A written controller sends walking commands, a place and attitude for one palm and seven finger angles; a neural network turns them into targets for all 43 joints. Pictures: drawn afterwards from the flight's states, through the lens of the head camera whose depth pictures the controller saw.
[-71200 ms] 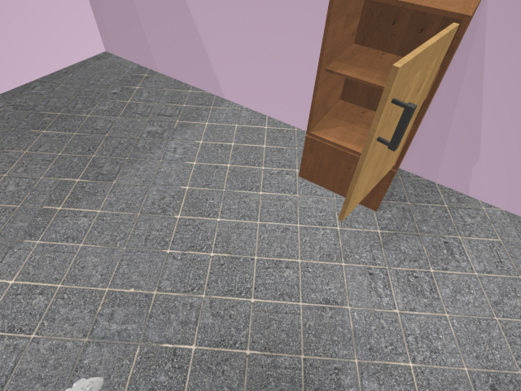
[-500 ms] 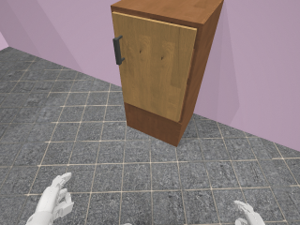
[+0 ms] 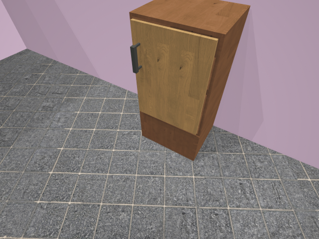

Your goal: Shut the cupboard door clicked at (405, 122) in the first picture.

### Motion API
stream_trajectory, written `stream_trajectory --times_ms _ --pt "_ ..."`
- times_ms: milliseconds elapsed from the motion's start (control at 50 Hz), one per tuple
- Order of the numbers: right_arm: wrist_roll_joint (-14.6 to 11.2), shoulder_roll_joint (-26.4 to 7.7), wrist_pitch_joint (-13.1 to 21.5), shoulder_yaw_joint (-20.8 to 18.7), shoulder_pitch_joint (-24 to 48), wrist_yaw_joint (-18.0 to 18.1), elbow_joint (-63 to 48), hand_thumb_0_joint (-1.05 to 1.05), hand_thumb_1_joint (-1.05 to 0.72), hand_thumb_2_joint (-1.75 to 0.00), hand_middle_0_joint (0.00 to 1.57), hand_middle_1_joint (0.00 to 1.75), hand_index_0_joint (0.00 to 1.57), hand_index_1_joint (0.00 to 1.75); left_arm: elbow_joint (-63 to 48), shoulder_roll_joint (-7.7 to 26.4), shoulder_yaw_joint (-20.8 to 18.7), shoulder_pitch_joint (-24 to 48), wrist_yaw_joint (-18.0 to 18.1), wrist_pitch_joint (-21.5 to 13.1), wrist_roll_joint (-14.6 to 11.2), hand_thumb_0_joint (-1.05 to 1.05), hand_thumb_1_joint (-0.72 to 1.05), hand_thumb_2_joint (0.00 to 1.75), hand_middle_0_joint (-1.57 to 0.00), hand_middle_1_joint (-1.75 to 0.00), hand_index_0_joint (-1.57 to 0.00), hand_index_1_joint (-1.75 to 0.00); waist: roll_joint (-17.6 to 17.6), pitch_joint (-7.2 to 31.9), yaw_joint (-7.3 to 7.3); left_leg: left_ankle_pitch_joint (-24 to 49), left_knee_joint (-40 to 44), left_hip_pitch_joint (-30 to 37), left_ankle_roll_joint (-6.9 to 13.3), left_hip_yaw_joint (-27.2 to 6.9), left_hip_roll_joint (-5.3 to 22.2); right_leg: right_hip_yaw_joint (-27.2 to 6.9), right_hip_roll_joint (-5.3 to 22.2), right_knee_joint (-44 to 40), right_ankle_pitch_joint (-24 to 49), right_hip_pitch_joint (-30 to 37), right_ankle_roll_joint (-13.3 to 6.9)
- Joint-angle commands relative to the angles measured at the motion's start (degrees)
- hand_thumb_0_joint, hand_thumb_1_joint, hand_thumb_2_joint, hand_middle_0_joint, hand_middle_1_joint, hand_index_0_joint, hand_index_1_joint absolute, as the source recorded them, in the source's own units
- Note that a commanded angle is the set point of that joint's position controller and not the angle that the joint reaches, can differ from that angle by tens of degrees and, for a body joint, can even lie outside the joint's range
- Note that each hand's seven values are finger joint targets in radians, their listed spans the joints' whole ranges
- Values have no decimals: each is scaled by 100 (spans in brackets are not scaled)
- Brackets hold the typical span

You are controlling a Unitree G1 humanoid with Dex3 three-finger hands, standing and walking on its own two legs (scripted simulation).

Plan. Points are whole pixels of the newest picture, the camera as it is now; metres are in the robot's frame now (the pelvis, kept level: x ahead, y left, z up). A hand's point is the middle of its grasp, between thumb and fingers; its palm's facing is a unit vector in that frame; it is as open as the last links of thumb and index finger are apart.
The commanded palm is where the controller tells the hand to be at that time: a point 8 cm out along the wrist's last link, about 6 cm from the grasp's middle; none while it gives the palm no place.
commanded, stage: let the arm hang, fingers relaxed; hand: left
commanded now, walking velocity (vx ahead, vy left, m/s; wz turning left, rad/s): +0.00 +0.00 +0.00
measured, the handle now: (137, 58) +0.93 +0.18 -0.03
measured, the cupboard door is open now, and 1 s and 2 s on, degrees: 1 1 1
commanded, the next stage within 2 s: look to check the result in 0.44 s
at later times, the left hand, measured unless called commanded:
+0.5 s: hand out of the picture +0.02 +0.16 -0.18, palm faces +0.01 -0.98 -0.18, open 7.3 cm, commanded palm none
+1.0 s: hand out of the picture +0.02 +0.18 -0.17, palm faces +0.01 -0.97 -0.22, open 7.3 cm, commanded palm none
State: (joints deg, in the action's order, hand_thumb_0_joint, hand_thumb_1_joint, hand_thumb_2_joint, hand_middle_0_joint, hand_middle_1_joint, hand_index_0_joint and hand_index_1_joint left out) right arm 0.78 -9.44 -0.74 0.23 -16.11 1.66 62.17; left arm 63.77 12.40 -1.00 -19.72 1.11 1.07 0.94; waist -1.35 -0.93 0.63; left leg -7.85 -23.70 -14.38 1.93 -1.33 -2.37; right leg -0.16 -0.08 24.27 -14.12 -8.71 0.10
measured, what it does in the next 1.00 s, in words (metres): stands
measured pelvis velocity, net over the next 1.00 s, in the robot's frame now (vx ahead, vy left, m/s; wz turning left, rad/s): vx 0.02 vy -0.01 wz -0.02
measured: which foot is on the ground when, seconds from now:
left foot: down 0.00-1.00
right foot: down 0.00-1.00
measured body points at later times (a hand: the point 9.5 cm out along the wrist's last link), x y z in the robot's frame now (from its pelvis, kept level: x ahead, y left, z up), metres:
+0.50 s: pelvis +0.01 -0.02 +0.00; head +0.01 -0.01 +0.45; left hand +0.02 +0.21 -0.16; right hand +0.00 -0.26 -0.15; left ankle +0.05 +0.10 -0.74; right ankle -0.01 -0.12 -0.74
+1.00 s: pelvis +0.02 -0.01 +0.00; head +0.02 -0.01 +0.45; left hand +0.02 +0.23 -0.16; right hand +0.04 -0.26 -0.15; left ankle +0.05 +0.10 -0.74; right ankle -0.01 -0.12 -0.74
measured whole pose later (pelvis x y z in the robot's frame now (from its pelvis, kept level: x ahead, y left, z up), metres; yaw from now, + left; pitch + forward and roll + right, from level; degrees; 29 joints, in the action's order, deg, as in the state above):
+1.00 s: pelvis +0.02 -0.01 +0.00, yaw -1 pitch -2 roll +0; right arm 0.6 -11.4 0.1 0.1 -12.4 1.6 64.4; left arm 65.1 11.6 -0.7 -15.3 1.3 0.0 0.8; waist 0.2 -2.2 0.4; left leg -8.9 -21.9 -11.0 0.8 -0.8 -1.1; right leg -0.9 -1.3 21.2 -14.1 -5.1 -0.9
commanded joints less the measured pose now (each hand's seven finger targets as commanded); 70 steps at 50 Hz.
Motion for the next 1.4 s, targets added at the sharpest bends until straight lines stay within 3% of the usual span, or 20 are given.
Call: stream_trajectory --times_ms 0,80,180,340,500,820,1380 --pt "-8 -827 97 -201 -205 30 -112 0 -90 -90 20 30 20 30 -109 550 -46 -179 17 -123 0 0 90 90 -20 -30 -20 -30 480 -399 -100 -723 578 143 47 -645 650 -533 513 -722 -472 -661 -298" --pt "-8 -875 88 -203 -180 13 -72 0 -90 -90 20 30 20 30 -135 639 -65 -133 27 -143 4 0 90 90 -20 -30 -20 -30 607 -510 -99 -564 426 260 33 -520 606 -656 529 -859 -723 -890 -314" --pt "-4 -885 127 -178 -94 22 -22 0 -90 -90 20 30 20 30 -145 685 -87 -28 30 -164 -5 0 90 90 -20 -30 -20 -30 179 -466 -80 -280 435 254 15 -519 630 -668 518 -791 -392 -730 -326" --pt "17 -827 135 -138 -94 40 21 0 -90 -90 20 30 20 30 -102 633 -88 122 20 -159 -26 0 90 90 -20 -30 -20 -30 -41 -438 -82 -227 453 198 -30 -515 620 -679 528 -841 -332 -514 -346" --pt "5 -877 168 -146 -78 66 34 0 -90 -90 20 30 20 30 -57 589 -94 167 35 -190 -37 0 90 90 -20 -30 -20 -30 76 -135 -81 300 390 425 -22 -531 717 -583 511 -774 245 -221 -337" --pt "-6 -916 141 -150 86 55 69 0 -90 -90 20 30 20 30 -23 638 -69 162 48 -176 -29 0 90 90 -20 -30 -20 -30 133 -311 -77 209 507 533 -12 -518 727 -565 503 -836 229 -259 -295" --pt "-22 -1211 186 -157 375 51 26 0 -90 -90 20 30 20 30 -38 885 -98 321 39 -211 -23 0 90 90 -20 -30 -20 -30 99 -125 -49 670 570 792 -2 -530 769 -560 543 -880 720 32 -274"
